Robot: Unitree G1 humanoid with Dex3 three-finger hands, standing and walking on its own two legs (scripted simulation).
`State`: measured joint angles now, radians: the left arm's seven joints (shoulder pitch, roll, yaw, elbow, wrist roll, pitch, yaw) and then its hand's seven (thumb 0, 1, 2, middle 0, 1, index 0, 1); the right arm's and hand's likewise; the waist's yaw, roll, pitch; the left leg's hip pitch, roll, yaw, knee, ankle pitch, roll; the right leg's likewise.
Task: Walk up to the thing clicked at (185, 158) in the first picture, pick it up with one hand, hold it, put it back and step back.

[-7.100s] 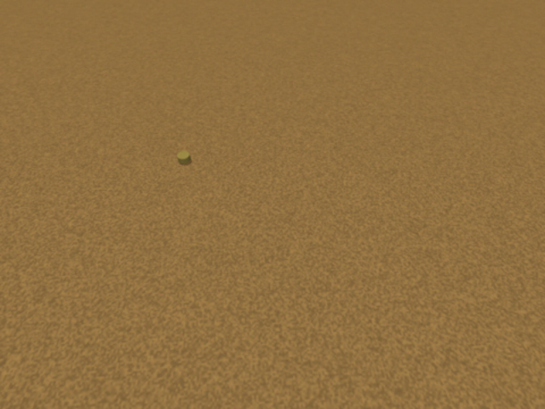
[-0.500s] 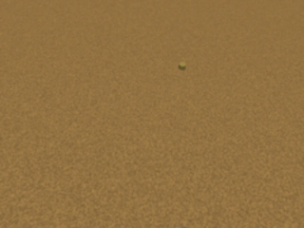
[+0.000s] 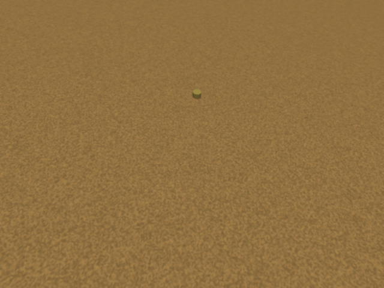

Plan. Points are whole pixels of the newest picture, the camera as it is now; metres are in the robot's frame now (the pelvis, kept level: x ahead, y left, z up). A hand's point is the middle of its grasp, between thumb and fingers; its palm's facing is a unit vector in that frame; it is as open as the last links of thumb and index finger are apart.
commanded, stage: walk up
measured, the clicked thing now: (196, 93) +1.64 -0.09 -0.74
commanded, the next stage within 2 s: stand in 0.88 s
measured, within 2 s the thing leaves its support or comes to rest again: neither
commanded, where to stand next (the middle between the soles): +0.07 +0.00 m, yaw -4 degrees
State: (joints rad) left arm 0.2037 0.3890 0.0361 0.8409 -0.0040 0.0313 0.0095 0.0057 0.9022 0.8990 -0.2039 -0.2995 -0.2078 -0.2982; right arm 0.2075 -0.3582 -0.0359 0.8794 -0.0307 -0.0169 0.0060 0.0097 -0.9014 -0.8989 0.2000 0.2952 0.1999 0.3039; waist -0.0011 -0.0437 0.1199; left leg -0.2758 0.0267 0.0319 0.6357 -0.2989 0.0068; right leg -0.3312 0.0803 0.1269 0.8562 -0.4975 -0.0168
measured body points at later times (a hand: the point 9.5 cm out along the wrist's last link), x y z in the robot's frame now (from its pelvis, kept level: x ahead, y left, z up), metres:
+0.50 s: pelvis +0.00 -0.02 +0.01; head +0.03 -0.04 +0.46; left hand +0.11 +0.28 -0.11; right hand +0.06 -0.32 -0.13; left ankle +0.01 +0.12 -0.72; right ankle +0.00 -0.15 -0.72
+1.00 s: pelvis +0.00 -0.01 +0.02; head +0.01 -0.01 +0.47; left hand +0.13 +0.28 -0.10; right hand +0.05 -0.32 -0.11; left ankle +0.01 +0.12 -0.72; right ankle +0.00 -0.15 -0.72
